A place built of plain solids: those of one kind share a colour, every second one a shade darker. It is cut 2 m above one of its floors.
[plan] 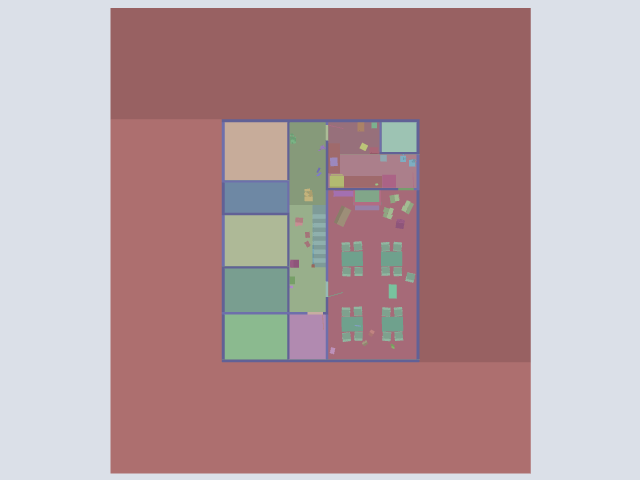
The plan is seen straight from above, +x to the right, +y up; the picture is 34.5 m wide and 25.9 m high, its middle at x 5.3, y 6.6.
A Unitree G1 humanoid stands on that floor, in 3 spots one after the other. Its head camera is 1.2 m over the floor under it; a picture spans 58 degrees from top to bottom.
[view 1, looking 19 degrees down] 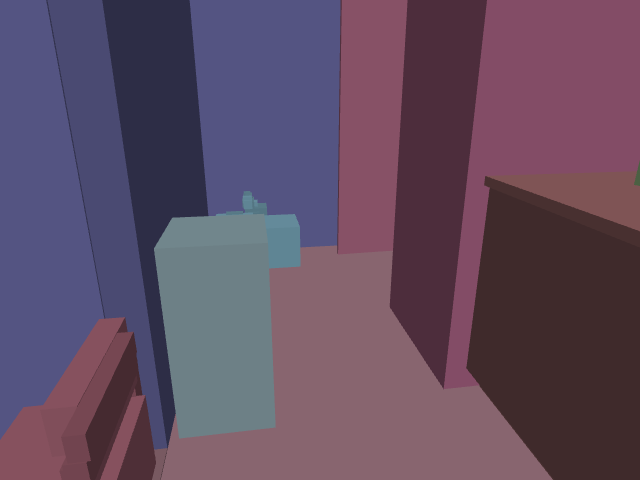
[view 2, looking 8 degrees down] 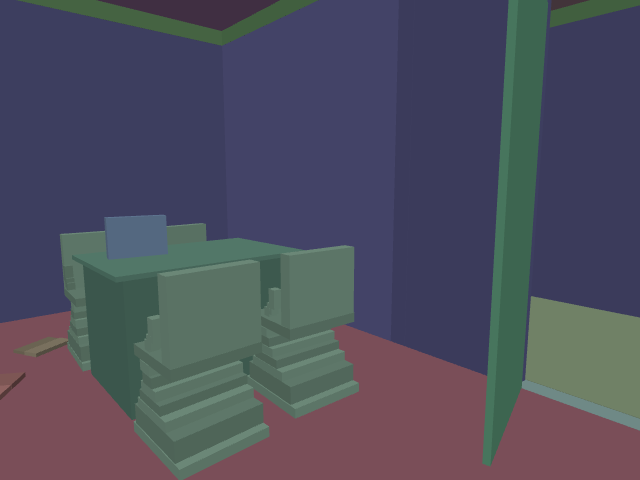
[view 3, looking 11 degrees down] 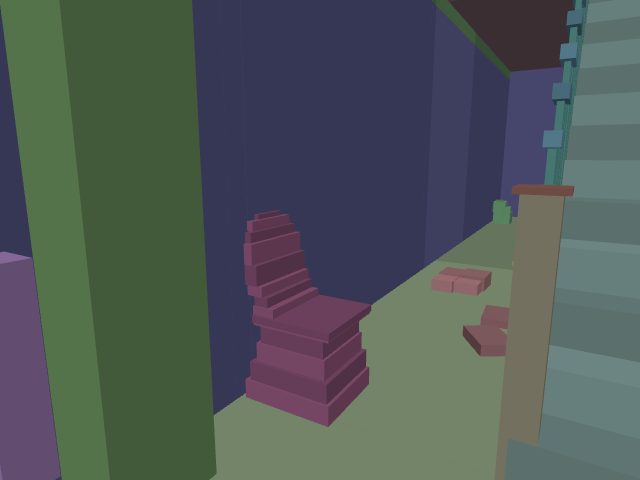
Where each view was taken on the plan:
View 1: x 7.22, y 10.88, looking -9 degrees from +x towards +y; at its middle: wall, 3.52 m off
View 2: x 8.18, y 4.58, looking -131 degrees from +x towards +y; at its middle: wall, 3.75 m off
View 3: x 5.04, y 3.58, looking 121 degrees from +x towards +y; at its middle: wall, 2.73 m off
